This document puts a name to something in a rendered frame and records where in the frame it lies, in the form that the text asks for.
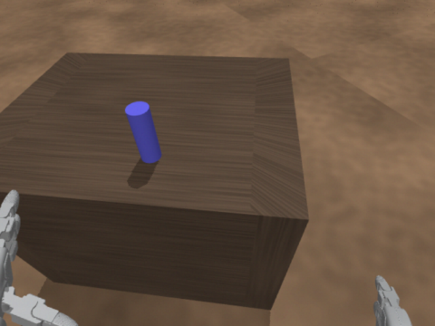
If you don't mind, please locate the left robot hand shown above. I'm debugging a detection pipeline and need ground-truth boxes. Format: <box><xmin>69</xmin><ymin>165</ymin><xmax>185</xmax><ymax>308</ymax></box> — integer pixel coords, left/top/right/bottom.
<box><xmin>0</xmin><ymin>190</ymin><xmax>78</xmax><ymax>326</ymax></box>

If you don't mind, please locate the right robot hand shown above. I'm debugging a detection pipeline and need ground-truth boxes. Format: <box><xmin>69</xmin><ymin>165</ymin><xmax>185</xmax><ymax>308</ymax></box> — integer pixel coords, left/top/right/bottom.
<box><xmin>374</xmin><ymin>276</ymin><xmax>412</xmax><ymax>326</ymax></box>

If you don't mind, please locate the can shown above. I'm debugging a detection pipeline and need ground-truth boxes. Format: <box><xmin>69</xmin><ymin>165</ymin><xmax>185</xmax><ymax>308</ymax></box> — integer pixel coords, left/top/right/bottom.
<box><xmin>125</xmin><ymin>101</ymin><xmax>162</xmax><ymax>163</ymax></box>

